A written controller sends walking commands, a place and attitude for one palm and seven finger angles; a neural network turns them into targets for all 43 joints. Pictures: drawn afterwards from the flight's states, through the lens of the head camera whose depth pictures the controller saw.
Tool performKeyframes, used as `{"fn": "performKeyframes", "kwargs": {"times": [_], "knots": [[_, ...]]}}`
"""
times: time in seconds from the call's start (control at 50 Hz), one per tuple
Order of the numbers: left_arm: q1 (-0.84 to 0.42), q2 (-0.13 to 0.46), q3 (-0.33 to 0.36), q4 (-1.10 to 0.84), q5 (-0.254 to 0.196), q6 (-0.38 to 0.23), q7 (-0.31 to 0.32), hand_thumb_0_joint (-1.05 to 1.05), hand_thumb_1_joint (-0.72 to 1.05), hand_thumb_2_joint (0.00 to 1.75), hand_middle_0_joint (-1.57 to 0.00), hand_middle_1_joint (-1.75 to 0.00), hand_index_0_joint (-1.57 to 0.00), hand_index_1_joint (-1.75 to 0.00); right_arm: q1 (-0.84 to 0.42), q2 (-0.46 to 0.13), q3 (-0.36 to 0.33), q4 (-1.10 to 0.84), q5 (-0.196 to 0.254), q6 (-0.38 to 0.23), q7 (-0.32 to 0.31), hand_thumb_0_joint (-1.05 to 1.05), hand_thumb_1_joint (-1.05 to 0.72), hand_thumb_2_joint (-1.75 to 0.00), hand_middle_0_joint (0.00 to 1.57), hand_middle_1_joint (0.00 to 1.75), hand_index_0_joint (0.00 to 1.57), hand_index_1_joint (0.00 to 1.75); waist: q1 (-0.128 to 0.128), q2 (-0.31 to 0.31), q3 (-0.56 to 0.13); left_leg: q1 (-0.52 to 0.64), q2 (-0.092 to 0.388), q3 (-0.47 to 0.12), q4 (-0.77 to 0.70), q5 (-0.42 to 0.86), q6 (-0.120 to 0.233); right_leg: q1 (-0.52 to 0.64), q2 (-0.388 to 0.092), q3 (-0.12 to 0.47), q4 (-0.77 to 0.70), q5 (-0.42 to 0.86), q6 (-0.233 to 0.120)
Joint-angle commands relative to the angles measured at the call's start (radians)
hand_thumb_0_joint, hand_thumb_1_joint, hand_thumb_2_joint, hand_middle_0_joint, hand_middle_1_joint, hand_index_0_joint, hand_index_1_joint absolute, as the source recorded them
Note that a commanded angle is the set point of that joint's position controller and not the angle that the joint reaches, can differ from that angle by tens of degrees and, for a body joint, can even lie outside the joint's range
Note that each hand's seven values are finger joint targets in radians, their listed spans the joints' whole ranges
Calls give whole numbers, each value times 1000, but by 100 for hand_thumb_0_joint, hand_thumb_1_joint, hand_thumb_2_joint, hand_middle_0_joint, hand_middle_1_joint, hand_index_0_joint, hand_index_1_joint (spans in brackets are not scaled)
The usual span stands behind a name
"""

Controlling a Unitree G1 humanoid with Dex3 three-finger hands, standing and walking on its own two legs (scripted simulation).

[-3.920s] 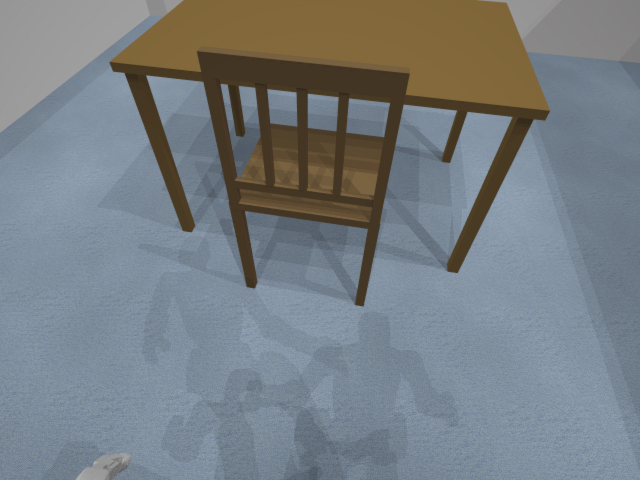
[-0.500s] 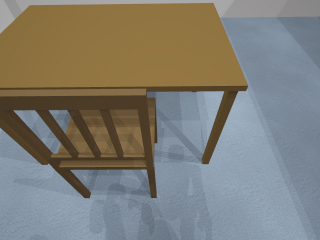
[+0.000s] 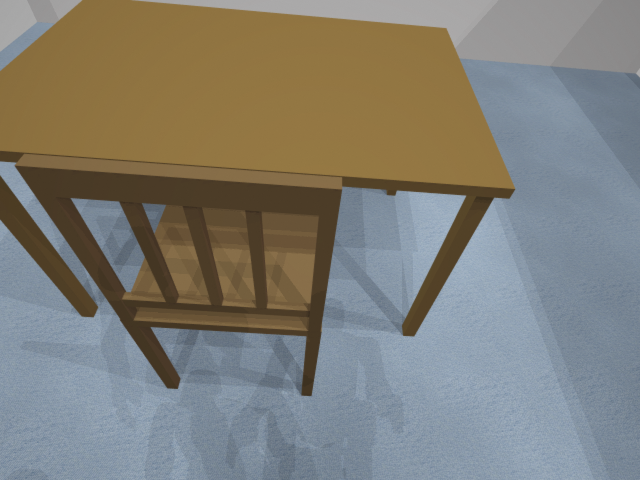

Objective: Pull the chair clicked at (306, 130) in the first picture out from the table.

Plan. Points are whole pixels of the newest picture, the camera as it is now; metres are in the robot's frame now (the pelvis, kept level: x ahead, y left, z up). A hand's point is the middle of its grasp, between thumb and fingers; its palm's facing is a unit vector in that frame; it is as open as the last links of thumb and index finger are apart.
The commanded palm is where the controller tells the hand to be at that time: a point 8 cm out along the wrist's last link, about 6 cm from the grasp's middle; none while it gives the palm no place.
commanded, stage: come to a stop and stand still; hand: left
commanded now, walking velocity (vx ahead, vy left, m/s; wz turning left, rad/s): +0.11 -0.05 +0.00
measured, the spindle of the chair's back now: (206, 259) +0.47 +0.23 -0.10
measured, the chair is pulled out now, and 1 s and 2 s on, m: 0.00 0.00 0.00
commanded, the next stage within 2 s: look again from close up in 0.54 s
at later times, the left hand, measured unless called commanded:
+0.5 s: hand out of the picture -0.04 +0.11 -0.18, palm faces +0.10 -0.99 -0.14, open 7.4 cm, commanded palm none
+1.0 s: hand out of the picture +0.02 +0.21 -0.19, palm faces +0.01 -0.97 -0.23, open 7.4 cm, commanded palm none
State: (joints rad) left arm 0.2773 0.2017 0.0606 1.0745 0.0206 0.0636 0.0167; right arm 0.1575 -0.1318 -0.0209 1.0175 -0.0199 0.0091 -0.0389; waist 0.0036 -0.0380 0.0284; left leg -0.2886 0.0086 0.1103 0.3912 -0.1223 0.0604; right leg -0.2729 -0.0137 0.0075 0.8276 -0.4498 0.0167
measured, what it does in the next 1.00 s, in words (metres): steps on the spot: right foot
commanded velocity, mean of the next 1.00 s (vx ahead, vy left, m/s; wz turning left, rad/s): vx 0.01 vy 0.04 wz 0.00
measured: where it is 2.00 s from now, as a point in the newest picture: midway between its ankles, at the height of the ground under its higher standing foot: outside the picture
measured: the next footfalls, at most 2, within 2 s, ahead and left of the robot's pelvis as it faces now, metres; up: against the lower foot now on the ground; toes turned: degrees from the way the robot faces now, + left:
right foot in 0.14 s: -0.04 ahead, -0.13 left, +0.00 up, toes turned -1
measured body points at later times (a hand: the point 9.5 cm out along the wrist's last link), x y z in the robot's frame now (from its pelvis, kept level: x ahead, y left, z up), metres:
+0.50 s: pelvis +0.00 -0.03 -0.01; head +0.02 -0.03 +0.44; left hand -0.04 +0.16 -0.17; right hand -0.03 -0.24 -0.17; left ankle +0.04 +0.09 -0.74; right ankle -0.08 -0.13 -0.74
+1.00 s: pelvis -0.02 +0.02 -0.01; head +0.00 +0.02 +0.43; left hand +0.02 +0.26 -0.17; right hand +0.04 -0.21 -0.16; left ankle +0.04 +0.09 -0.74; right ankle -0.08 -0.13 -0.74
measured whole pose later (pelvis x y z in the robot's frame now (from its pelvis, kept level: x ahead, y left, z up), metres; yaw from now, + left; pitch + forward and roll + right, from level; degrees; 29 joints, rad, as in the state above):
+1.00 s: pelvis -0.02 +0.02 -0.01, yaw +0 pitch +0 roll -1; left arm 0.27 0.21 0.01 0.98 0.02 0.00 0.04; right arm 0.21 -0.17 0.00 0.98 -0.02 0.01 -0.01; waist 0.00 -0.01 0.04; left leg -0.36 -0.03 0.06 0.57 -0.21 0.06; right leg -0.16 -0.03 0.00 0.55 -0.40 0.00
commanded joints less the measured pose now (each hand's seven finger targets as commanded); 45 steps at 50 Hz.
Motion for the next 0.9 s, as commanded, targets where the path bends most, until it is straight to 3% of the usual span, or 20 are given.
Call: {"fn": "performKeyframes", "kwargs": {"times": [0.0, 0.08, 0.1, 0.12, 0.14, 0.16, 0.18, 0.24, 0.3, 0.42, 0.6, 0.62, 0.64, 0.66, 0.7, 0.76, 0.78, 0.8, 0.84, 0.88], "knots": [[66, 22, -11, -29, 3, -20, 2, 0, 90, 90, -20, -30, -20, -30, 123, -202, -57, 3, -8, -2, -3, 0, -90, -90, 20, 30, 20, 30, -44, 158, -62, 170, 272, -331, -229, -267, 85, -30, -4, -16, -187, -38, -11], [209, 6, -15, 36, 0, -39, 7, 0, 90, 90, -20, -30, -20, -30, 101, -169, -57, 27, 0, 4, 7, 0, -90, -90, 20, 30, 20, 30, 8, 119, -42, 57, 162, -207, -186, -306, -9, 185, 10, -61, -535, 164, -32], [218, 26, -14, 45, 4, -46, 12, 0, 90, 90, -20, -30, -20, -30, 102, -131, -51, 33, 6, 5, 9, 0, -90, -90, 20, 30, 20, 30, 5, 60, -19, 9, 106, -150, -116, -299, -46, 196, -52, 16, -595, 133, -52], [200, 57, -16, 44, 4, -55, 15, 0, 90, 90, -20, -30, -20, -30, 99, -86, -37, 33, 13, 6, 11, 0, -90, -90, 20, 30, 20, 30, -7, -38, 9, 12, 43, -87, -13, -262, -76, 108, -151, 141, -660, -3, -88], [151, 82, -16, 32, 0, -60, 15, 0, 90, 90, -20, -30, -20, -30, 97, -62, -25, 30, 9, 7, 18, 0, -90, -90, 20, 30, 20, 30, -21, -102, 56, 51, 21, -69, 49, -214, -79, -27, -216, 193, -730, -140, -119], [96, 93, -17, 19, -2, -65, 16, 0, 90, 90, -20, -30, -20, -30, 107, -63, -26, 41, 4, 7, 24, 0, -90, -90, 20, 30, 20, 30, -35, -82, 77, 91, 18, -70, 95, -186, -76, -106, -237, 205, -755, -186, -127], [75, 68, -23, 16, -5, -79, 18, 0, 90, 90, -20, -30, -20, -30, 95, -62, -19, 51, -2, 2, 24, 0, -90, -90, 20, 30, 20, 30, -23, -141, 126, 58, 33, -86, 114, -113, -66, -103, -205, 196, -740, -51, -118], [124, 36, -35, 46, -15, -96, 20, 0, 90, 90, -20, -30, -20, -30, 156, -67, -3, 88, 3, -19, 18, 0, -90, -90, 20, 30, 20, 30, -18, -67, 91, 56, 44, -93, 58, 5, -57, 55, -172, 104, -612, 333, -94], [154, 33, -27, 52, -12, -92, 32, 0, 90, 90, -20, -30, -20, -30, 168, -79, 1, 98, 5, -14, 7, 0, -90, -90, 20, 30, 20, 30, -3, -58, 127, 20, 58, -89, 81, 12, -61, 98, -180, 91, -567, 519, -82], [163, 34, -15, 50, -15, -69, 45, 0, 90, 90, -20, -30, -20, -30, 187, -84, -1, 102, 15, -6, -8, 0, -90, -90, 20, 30, 20, 30, 7, 31, 53, 90, 75, -121, 66, 184, -48, 140, -144, 47, -451, 588, -65], [126, 9, -17, 25, -9, -59, 46, 0, 90, 90, -20, -30, -20, -30, 159, -91, -14, 80, 12, -8, -8, 0, -90, -90, 20, 30, 20, 30, 6, 48, 10, 140, 104, -171, 42, 201, -17, 92, -98, 36, -443, 345, -47], [203, 25, -39, 20, 10, -105, 68, 0, 90, 90, -20, -30, -20, -30, 37, -110, -4, -14, 15, -35, 6, 0, -90, -90, 20, 30, 20, 30, 43, -10, 58, 78, 84, -121, 293, 219, -33, 23, -141, 132, -497, 809, -15], [131, 70, -29, -38, 11, -117, 61, 0, 90, 90, -20, -30, -20, -30, 115, -72, -6, -39, 10, -27, 22, 0, -90, -90, 20, 30, 20, 30, -25, -99, 26, -47, 43, -115, 275, -147, -33, 115, -193, 124, -447, 840, -57], [96, 92, -25, -58, 12, -119, 54, 0, 90, 90, -20, -30, -20, -30, 101, -73, -7, -38, -1, -18, 26, 0, -90, -90, 20, 30, 20, 30, -15, -62, 21, -45, 25, -71, 249, -187, -37, 146, -212, 116, -407, 950, -86], [71, 81, -28, -89, 5, -120, 53, 0, 90, 90, -20, -30, -20, -30, 174, -86, -3, -39, 2, -21, 23, 0, -90, -90, 20, 30, 20, 30, -48, -95, -50, 13, 19, -77, 194, -84, -26, 162, -160, 59, -335, 868, -103], [93, 54, -35, -114, -5, -94, 51, 0, 90, 90, -20, -30, -20, -30, 172, -153, -6, -42, 0, -35, 15, 0, -90, -90, 20, 30, 20, 30, -16, 185, -65, 93, 120, -225, 133, 308, 39, 92, -34, -13, -243, 370, -60], [116, 52, -38, -105, -7, -83, 47, 0, 90, 90, -20, -30, -20, -30, 133, -164, -3, -53, 5, -30, 12, 0, -90, -90, 20, 30, 20, 30, 7, 228, -21, 49, 145, -261, 87, 263, 60, 81, -8, -26, -277, 151, -52], [132, 52, -39, -98, -4, -73, 43, 0, 90, 90, -20, -30, -20, -30, 98, -168, -2, -68, 5, -23, 13, 0, -90, -90, 20, 30, 20, 30, 20, 192, 43, -21, 144, -271, 42, 76, 57, 66, -4, -24, -317, 49, -55], [117, 66, -44, -99, 2, -67, 35, 0, 90, 90, -20, -30, -20, -30, 71, -166, -4, -94, 4, -14, 21, 0, -90, -90, 20, 30, 20, 30, 13, 94, 115, -102, 99, -260, -5, -233, 25, 37, -23, 12, -378, 19, -68], [92, 78, -44, -114, 3, -67, 30, 0, 90, 90, -20, -30, -20, -30, 79, -172, -7, -93, 0, -12, 25, 0, -90, -90, 20, 30, 20, 30, 1, 55, 100, -69, 81, -238, -6, -268, 8, 4, -34, 28, -386, 8, -70]]}}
